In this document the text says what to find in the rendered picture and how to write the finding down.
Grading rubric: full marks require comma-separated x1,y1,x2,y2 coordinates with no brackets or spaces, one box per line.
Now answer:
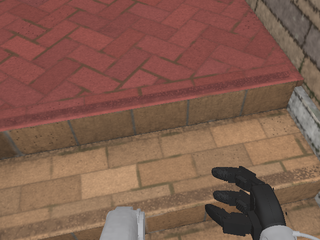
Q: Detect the stairs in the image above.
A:
0,81,320,240

